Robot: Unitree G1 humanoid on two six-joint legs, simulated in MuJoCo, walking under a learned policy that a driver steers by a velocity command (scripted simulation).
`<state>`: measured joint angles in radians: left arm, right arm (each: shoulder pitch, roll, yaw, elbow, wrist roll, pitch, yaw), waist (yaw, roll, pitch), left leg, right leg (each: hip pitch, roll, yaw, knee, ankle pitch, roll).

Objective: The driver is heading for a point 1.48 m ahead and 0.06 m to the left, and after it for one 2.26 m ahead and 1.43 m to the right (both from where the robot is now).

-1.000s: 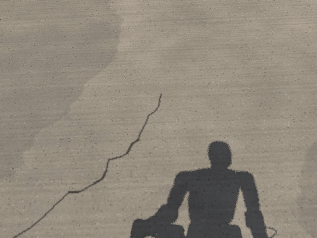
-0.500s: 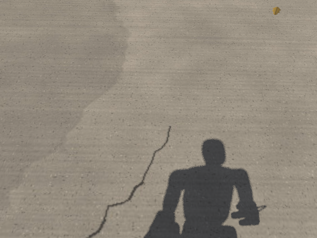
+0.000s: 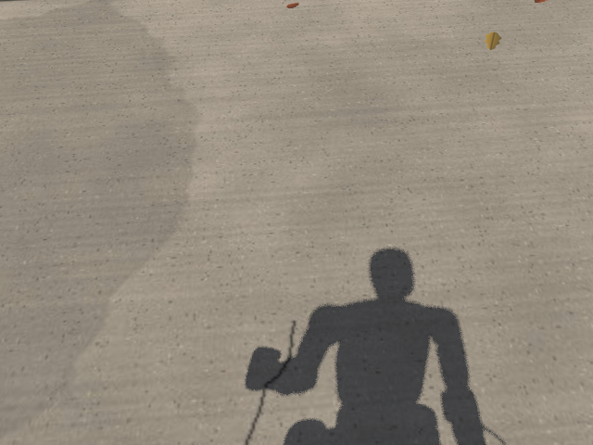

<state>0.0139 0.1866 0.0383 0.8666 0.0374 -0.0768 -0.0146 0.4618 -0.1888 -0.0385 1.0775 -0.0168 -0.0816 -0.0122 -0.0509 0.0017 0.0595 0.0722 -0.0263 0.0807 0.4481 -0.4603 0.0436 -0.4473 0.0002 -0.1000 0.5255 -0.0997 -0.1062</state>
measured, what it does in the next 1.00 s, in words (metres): walks ahead: left foot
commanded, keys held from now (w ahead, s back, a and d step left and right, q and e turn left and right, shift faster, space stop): w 1.00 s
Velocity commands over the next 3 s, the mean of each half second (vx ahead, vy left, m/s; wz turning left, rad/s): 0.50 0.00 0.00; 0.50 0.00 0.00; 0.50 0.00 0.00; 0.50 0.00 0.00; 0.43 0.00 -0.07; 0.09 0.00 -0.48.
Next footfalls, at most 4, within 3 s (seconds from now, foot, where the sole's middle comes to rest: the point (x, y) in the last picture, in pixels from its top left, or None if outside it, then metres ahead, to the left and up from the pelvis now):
0.54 left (264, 442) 0.46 0.09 -0.76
1.12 right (334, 312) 0.77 -0.09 -0.76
1.68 left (262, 218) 1.08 0.09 -0.76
2.26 right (316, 139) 1.38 -0.09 -0.76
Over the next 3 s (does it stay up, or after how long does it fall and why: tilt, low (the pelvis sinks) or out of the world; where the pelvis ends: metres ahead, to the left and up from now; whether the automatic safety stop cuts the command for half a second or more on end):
stays up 1.41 0.02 0.02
